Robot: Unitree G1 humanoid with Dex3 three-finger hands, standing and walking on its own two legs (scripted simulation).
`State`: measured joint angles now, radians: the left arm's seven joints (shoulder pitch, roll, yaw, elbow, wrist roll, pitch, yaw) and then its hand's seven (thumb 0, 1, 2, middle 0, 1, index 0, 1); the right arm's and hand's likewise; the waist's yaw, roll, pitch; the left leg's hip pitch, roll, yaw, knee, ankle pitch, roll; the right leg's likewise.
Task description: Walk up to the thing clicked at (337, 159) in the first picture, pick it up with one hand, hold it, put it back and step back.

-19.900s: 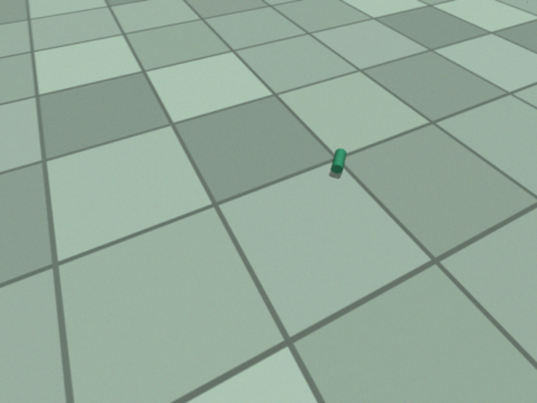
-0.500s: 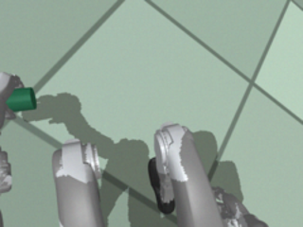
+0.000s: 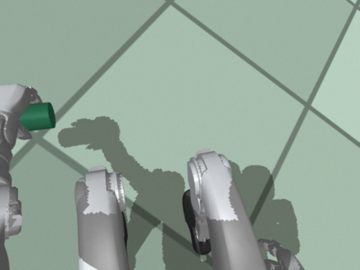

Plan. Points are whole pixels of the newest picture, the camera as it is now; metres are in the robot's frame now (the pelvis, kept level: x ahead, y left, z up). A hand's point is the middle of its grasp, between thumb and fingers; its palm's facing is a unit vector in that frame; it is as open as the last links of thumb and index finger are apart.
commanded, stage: lift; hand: left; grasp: from above
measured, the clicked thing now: (18, 118) +0.46 +0.32 -0.16
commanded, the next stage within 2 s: hold in 1.44 s
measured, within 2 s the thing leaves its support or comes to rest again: neither
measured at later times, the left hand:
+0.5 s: hand out of the picture +0.39 +0.30 +0.03, palm faces -0.43 -0.09 -0.90, open 8.9 cm
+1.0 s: hand out of the picture +0.35 +0.26 +0.22, palm faces -0.44 -0.11 -0.89, open 8.9 cm
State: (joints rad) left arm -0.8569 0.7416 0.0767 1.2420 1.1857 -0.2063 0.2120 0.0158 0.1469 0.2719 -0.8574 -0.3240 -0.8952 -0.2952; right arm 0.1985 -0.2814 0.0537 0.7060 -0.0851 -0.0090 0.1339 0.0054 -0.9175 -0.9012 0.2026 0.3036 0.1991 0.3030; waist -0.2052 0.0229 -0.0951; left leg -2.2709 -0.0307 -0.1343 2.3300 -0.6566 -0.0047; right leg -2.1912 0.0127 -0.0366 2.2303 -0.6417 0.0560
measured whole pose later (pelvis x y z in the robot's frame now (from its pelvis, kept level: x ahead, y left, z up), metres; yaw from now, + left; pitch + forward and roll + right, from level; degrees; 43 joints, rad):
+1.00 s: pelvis +0.03 +0.00 +0.29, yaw +5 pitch +18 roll -2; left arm -0.32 0.47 -0.12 0.72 1.00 -0.05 0.07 0.01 0.15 0.29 -0.84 -0.34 -0.87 -0.32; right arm 0.22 -0.24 -0.02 0.71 0.04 -0.02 -0.05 0.01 -0.91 -0.90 0.20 0.30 0.20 0.30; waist -0.07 0.04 -0.15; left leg -1.12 0.03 -0.04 1.32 -0.52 -0.01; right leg -1.10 0.01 0.01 1.27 -0.49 0.04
